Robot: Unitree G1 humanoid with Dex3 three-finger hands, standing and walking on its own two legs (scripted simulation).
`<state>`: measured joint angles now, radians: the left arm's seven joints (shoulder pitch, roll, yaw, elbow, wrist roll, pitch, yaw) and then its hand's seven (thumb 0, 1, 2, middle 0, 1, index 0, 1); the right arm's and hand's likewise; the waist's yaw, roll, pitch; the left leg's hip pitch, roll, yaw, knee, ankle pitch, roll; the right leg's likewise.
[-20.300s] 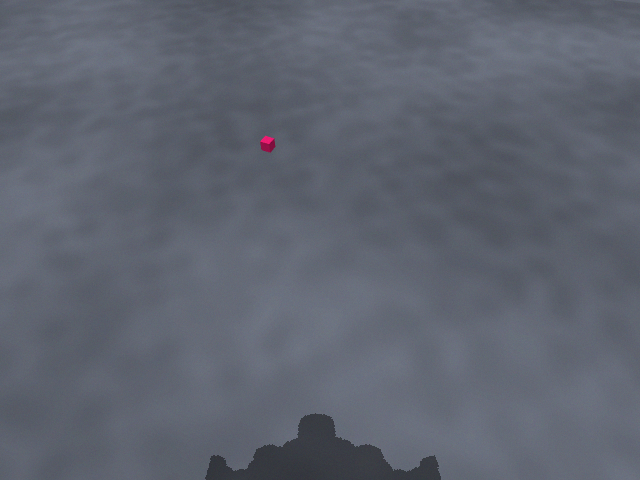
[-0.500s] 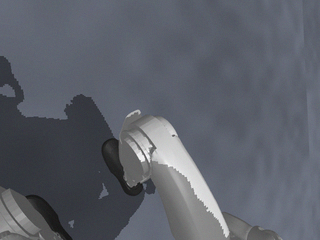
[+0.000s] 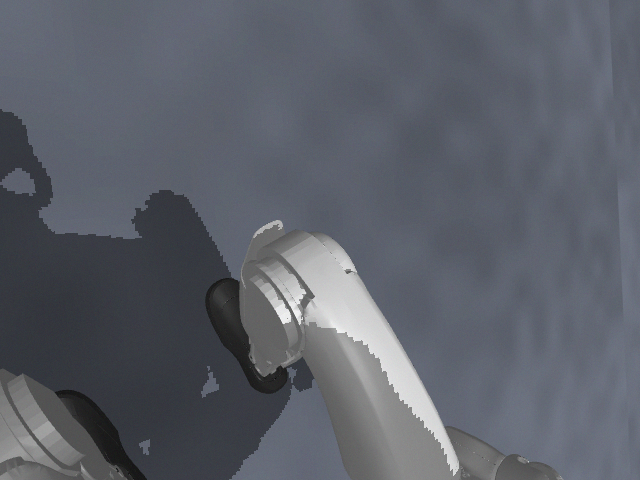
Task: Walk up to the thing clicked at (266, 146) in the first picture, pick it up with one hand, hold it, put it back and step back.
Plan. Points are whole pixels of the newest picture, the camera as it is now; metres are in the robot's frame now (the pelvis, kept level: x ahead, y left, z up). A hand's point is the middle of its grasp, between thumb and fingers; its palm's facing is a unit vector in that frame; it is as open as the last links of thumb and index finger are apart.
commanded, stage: settle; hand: left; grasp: from above
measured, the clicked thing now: out of the picture +0.46 +0.36 -0.30
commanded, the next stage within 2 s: lift in 0.92 s
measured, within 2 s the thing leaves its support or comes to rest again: leaves its support in 0.36 s
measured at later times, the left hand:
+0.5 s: hand out of the picture +0.46 +0.36 -0.23, palm faces +0.04 -0.45 -0.89, open 8.2 cm
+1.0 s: hand out of the picture +0.46 +0.37 -0.16, palm faces -0.01 -0.45 -0.90, open 8.3 cm
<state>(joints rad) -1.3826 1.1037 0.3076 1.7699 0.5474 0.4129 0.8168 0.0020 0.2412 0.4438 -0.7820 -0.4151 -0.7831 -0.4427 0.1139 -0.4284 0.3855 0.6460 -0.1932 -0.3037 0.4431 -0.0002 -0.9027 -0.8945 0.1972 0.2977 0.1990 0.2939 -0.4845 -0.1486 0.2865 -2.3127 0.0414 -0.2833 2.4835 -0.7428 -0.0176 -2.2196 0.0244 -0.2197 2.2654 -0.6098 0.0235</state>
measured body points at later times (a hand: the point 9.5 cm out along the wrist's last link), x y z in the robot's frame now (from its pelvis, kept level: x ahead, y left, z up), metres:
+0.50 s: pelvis +0.00 +0.00 +0.01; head +0.31 +0.12 +0.31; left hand +0.46 +0.38 -0.18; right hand +0.01 -0.24 -0.03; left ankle +0.06 +0.13 -0.29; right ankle +0.13 -0.11 -0.29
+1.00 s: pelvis +0.00 -0.01 +0.02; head +0.28 +0.09 +0.36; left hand +0.46 +0.38 -0.11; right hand +0.01 -0.26 -0.06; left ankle +0.06 +0.13 -0.29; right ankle +0.13 -0.11 -0.29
